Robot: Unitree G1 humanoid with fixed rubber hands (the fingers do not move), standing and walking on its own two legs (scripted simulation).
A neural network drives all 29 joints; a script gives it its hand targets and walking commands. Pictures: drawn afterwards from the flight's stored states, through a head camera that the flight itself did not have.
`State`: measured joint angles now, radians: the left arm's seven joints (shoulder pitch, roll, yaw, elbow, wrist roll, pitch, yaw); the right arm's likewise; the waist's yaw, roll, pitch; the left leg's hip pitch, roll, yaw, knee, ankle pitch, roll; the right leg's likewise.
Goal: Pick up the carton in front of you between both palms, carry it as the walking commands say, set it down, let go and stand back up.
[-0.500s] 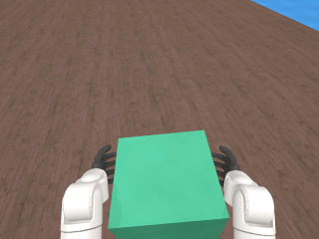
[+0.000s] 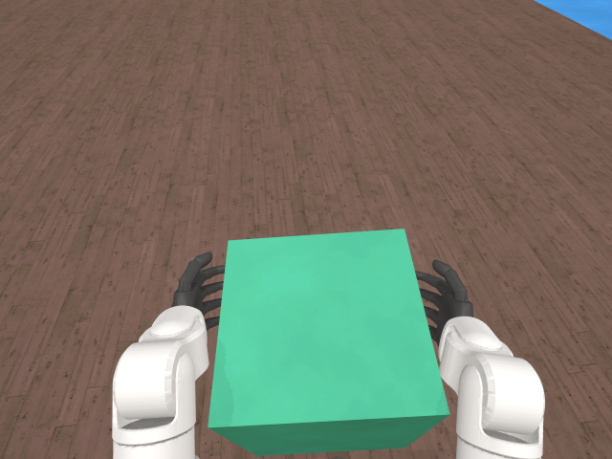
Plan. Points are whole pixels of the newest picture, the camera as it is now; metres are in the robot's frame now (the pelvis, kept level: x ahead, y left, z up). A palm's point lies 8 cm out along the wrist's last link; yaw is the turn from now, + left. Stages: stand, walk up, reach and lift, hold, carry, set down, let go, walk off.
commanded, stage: carry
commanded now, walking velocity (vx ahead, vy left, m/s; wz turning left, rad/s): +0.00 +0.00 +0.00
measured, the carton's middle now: (323, 352) +0.25 -0.01 +0.03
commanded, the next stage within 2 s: hold in 1.96 s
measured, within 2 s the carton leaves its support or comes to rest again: neither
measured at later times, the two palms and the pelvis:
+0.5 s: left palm (230, 206) +0.42 +0.13 +0.12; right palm (439, 219) +0.41 -0.17 +0.12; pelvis +0.17 -0.01 +0.01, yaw -1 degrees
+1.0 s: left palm (222, 199) +0.46 +0.15 +0.10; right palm (418, 211) +0.44 -0.15 +0.10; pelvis +0.20 +0.01 +0.01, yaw -2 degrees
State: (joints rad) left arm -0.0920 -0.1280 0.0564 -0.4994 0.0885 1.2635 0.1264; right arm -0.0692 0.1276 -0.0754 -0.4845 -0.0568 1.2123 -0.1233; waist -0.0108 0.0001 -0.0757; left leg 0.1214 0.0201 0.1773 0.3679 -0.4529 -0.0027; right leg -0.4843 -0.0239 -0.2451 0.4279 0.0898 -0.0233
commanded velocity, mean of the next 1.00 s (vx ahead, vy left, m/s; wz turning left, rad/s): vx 0.00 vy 0.00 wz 0.00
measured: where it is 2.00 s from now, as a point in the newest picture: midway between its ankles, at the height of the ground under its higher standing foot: outside the picture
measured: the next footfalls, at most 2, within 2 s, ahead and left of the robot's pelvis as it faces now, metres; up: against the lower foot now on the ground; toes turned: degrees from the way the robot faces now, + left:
left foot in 0.44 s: +0.24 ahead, +0.15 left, +0.00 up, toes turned -16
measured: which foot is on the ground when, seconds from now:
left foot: down 0.00-0.02, up 0.04-0.42, down 0.44-1.00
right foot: down 0.00-1.00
